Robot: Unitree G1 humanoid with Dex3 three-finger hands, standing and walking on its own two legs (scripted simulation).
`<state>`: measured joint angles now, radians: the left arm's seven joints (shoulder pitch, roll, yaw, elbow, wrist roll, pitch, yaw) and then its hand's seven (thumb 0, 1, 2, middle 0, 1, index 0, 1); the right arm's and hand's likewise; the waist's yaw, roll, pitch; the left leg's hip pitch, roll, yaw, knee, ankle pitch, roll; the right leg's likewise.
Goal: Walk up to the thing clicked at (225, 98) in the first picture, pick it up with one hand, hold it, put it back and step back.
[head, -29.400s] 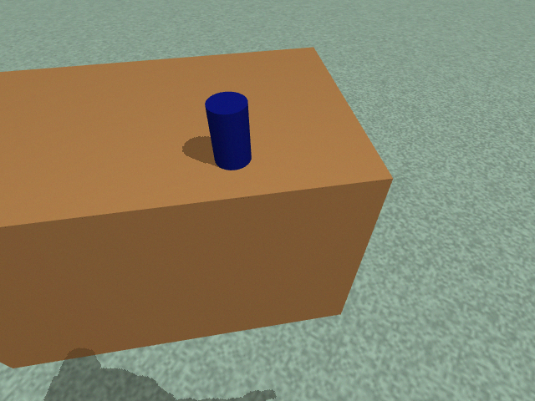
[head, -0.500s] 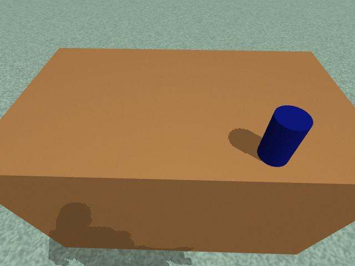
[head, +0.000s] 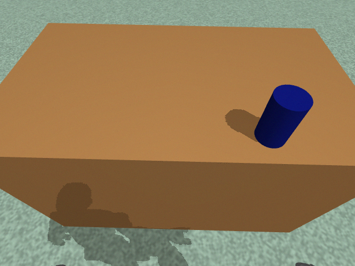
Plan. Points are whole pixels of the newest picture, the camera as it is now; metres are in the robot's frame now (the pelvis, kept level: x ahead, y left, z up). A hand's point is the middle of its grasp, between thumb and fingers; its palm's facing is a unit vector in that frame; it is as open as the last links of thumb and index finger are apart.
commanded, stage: step back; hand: right
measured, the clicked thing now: (280, 118) +0.46 -0.24 +0.05
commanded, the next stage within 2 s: none
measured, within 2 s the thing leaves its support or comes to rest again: neither
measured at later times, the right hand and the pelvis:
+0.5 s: hand out of the picture +0.00 -0.29 -0.18, palm faces -0.15 +0.92 -0.37, open 7.4 cm; pelvis -0.09 -0.03 -0.01, yaw +4 degrees
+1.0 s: hand out of the picture -0.10 -0.30 -0.17, palm faces -0.02 +0.93 -0.36, open 7.4 cm; pelvis -0.24 -0.03 -0.02, yaw -1 degrees
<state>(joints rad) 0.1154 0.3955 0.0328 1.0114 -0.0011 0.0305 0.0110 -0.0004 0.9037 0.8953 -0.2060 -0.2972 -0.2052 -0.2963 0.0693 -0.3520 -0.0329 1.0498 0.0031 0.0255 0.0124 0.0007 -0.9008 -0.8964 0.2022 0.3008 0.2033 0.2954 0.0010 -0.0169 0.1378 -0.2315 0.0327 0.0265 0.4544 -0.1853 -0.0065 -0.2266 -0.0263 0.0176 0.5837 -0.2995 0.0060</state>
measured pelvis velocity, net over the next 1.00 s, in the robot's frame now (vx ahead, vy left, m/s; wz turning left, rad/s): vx -0.24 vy -0.03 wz -0.02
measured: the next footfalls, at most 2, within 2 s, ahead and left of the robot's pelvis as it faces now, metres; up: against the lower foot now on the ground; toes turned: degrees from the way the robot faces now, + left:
left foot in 0.54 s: -0.09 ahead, +0.09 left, +0.00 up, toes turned +2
right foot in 0.94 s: -0.22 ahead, -0.16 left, +0.00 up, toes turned +1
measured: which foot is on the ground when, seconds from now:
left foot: down 0.00-0.12, up 0.14-0.52, down 0.54-1.00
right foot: down 0.00-0.60, up 0.62-0.92, down 0.94-1.00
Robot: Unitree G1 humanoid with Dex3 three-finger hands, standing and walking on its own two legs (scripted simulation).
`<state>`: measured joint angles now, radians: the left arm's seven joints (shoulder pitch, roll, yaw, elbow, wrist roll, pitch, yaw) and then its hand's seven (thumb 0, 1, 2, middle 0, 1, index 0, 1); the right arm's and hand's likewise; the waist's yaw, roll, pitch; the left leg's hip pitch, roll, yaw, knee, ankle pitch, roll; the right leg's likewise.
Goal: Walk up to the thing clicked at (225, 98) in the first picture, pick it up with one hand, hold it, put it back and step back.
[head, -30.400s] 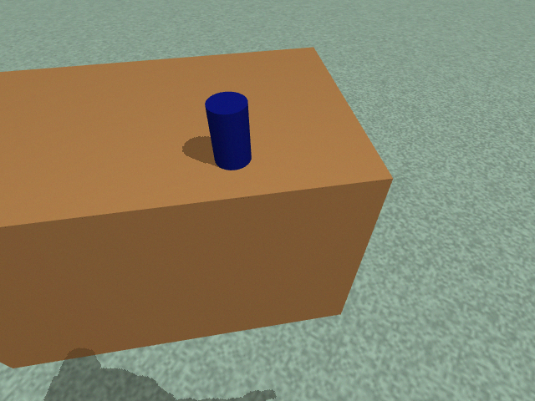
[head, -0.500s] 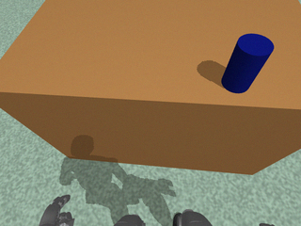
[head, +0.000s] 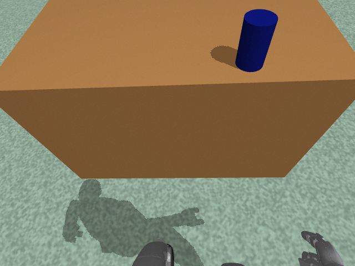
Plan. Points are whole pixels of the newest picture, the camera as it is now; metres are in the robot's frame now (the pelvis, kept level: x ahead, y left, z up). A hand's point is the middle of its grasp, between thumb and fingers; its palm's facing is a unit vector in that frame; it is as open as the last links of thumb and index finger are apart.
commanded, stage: step back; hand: right
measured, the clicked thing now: (254, 42) +0.70 -0.19 +0.07
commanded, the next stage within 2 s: none
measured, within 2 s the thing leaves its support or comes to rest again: neither
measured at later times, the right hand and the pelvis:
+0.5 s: hand out of the picture -0.06 -0.24 -0.12, palm faces -0.08 +0.90 -0.42, open 7.4 cm; pelvis -0.15 +0.02 +0.01, yaw +2 degrees
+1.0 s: hand out of the picture -0.23 -0.26 -0.15, palm faces -0.07 +0.92 -0.38, open 7.4 cm; pelvis -0.31 +0.01 +0.01, yaw +1 degrees
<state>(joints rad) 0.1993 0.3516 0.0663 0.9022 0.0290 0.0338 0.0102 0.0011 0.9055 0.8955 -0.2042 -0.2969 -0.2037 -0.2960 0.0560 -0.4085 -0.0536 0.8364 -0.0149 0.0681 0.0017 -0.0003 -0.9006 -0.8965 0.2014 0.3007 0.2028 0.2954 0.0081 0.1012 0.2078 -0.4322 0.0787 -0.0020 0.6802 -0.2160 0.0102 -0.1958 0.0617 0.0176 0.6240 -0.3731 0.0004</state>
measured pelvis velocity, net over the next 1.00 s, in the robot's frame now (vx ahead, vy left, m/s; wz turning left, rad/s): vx -0.31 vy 0.01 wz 0.02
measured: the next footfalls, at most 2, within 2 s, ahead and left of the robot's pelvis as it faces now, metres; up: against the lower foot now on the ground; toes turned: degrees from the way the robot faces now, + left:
left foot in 0.32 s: -0.09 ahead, +0.13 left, +0.00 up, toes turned +1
right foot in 0.72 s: -0.22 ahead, -0.11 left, +0.00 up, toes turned +0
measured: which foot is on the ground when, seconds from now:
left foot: down 0.00-0.00, up 0.02-0.30, down 0.32-0.76, up 0.78-1.00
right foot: down 0.00-0.36, up 0.38-0.70, down 0.72-1.00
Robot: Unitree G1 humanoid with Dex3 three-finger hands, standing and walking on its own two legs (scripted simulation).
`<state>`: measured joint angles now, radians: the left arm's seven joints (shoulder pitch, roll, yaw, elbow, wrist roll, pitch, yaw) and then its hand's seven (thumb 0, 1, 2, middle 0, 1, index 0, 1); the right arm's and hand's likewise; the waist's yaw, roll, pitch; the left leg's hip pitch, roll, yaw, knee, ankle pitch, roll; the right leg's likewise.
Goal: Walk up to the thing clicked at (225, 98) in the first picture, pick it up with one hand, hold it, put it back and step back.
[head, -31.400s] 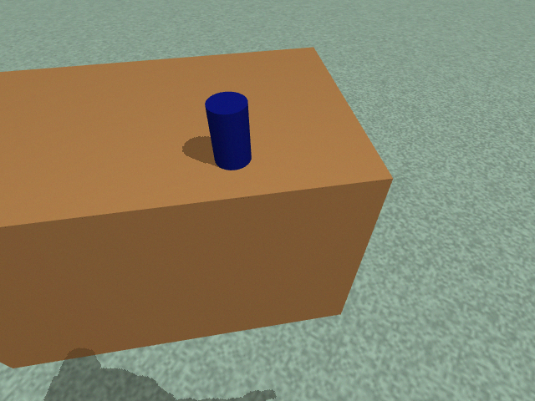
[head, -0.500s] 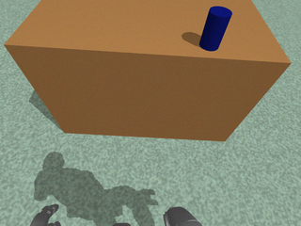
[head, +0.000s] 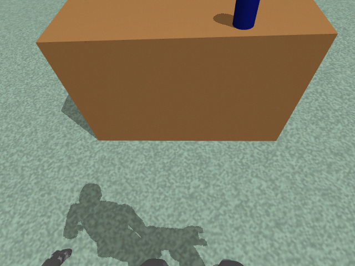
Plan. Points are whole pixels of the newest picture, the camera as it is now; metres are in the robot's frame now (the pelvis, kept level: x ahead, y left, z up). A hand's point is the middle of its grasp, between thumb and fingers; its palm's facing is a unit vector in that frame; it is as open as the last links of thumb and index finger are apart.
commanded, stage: step back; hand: right
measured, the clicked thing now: (246, 5) +1.01 -0.23 +0.06
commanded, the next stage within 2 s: stand in 1.16 s
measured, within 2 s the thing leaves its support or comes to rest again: neither
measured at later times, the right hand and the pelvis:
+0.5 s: hand out of the picture +0.02 -0.27 -0.14, palm faces -0.04 +0.92 -0.39, open 7.4 cm; pelvis -0.08 +0.00 +0.00, yaw +0 degrees
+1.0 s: hand out of the picture +0.04 -0.25 -0.15, palm faces +0.00 +0.94 -0.35, open 7.4 cm; pelvis -0.03 +0.01 +0.00, yaw -1 degrees
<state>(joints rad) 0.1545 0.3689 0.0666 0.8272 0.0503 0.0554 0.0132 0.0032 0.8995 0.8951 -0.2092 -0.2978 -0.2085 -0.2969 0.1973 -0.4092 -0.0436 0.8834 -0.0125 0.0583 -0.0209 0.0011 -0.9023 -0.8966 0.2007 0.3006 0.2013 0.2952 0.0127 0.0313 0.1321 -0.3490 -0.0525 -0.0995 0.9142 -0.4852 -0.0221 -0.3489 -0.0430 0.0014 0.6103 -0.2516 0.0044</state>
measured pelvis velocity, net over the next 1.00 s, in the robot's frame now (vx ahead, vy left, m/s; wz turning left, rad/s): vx -0.03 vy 0.01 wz -0.01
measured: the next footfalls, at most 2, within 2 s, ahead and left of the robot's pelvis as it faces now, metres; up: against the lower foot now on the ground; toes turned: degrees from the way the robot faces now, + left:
left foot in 0.06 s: +0.00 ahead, +0.12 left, +0.00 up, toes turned +0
right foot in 0.34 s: -0.02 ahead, -0.13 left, +0.00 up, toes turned -1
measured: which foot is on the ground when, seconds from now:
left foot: up 0.00-0.04, down 0.06-1.00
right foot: down 0.00-0.08, up 0.10-0.32, down 0.34-1.00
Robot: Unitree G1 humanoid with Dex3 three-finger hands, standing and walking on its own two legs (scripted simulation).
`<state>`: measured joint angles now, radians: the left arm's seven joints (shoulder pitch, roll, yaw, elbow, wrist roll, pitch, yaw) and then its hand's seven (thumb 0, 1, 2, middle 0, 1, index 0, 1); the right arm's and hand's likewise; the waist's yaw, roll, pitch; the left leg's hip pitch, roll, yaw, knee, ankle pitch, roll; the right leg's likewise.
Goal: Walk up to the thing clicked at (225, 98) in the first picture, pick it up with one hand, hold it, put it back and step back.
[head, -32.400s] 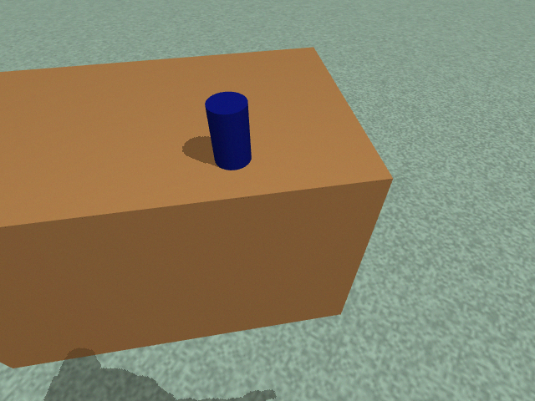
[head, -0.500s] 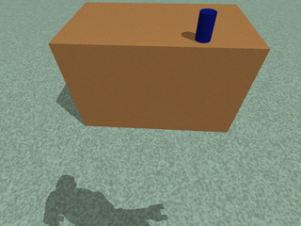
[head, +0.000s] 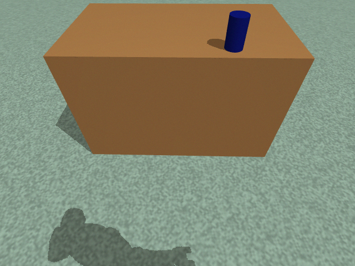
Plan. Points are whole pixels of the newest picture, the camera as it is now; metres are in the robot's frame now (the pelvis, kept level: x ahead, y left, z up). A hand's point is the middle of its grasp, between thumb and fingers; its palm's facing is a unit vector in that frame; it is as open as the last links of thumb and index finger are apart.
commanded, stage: step back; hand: right
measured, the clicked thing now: (236, 32) +1.04 -0.22 +0.06
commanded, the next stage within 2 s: stand in 0.16 s
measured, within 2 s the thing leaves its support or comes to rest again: neither
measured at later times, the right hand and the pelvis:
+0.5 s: hand out of the picture +0.09 -0.25 -0.14, palm faces -0.01 +0.94 -0.33, open 7.4 cm; pelvis -0.02 -0.01 +0.02, yaw +0 degrees
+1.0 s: hand out of the picture -0.01 -0.27 -0.15, palm faces -0.02 +0.95 -0.33, open 7.4 cm; pelvis -0.05 -0.01 +0.02, yaw +0 degrees
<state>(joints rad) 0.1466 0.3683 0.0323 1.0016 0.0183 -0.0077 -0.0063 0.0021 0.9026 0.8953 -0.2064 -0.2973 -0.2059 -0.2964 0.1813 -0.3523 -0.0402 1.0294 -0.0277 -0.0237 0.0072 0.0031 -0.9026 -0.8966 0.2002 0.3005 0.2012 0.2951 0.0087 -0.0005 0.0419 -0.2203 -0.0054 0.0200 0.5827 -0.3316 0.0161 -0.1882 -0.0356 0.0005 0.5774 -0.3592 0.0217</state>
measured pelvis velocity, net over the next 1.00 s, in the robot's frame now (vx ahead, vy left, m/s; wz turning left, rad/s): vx -0.05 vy -0.01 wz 0.00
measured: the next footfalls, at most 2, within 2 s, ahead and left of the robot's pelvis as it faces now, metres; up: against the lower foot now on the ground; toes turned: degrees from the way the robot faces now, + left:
none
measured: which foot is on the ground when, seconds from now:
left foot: down 0.00-1.00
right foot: down 0.00-1.00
